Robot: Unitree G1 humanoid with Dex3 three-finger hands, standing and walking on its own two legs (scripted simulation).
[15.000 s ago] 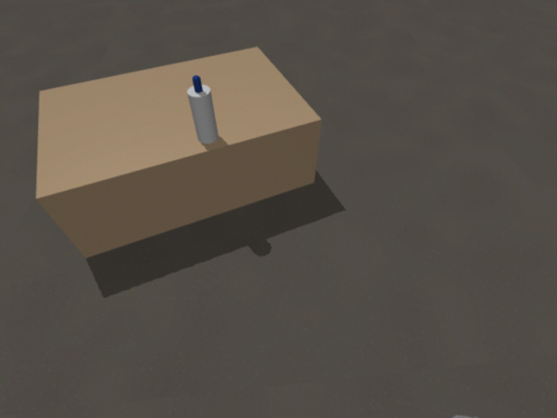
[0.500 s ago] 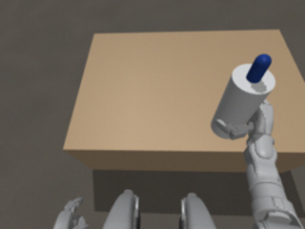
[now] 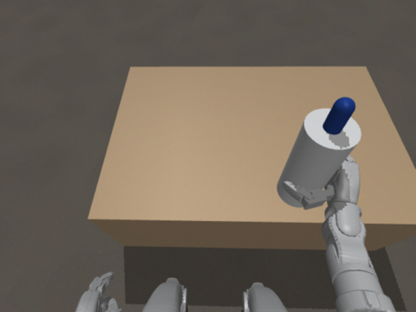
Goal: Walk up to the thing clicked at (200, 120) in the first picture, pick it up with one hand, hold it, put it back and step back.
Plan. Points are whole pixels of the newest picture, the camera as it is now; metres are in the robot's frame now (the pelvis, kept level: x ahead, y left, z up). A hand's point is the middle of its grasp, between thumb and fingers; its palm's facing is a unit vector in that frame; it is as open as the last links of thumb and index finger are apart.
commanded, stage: lift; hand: right
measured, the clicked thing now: (315, 155) +0.36 -0.17 +0.08
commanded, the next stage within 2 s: hold in 0.20 s
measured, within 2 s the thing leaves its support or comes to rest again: neither
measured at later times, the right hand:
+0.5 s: hand (312, 171) +0.35 -0.18 +0.04, palm faces +0.22 +0.98 -0.03, open 11.2 cm
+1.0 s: hand (319, 176) +0.33 -0.18 +0.06, palm faces +0.21 +0.98 -0.03, open 11.2 cm
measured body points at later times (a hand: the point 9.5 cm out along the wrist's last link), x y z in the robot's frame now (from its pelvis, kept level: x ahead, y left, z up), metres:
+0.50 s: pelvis +0.01 +0.00 +0.01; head +0.07 -0.01 +0.46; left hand +0.13 +0.25 -0.10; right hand +0.33 -0.23 +0.05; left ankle +0.03 +0.14 -0.68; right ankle +0.00 -0.13 -0.68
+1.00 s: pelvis +0.01 -0.01 +0.02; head +0.05 -0.02 +0.47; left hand +0.13 +0.23 -0.09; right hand +0.31 -0.23 +0.06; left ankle +0.03 +0.14 -0.68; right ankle +0.00 -0.13 -0.68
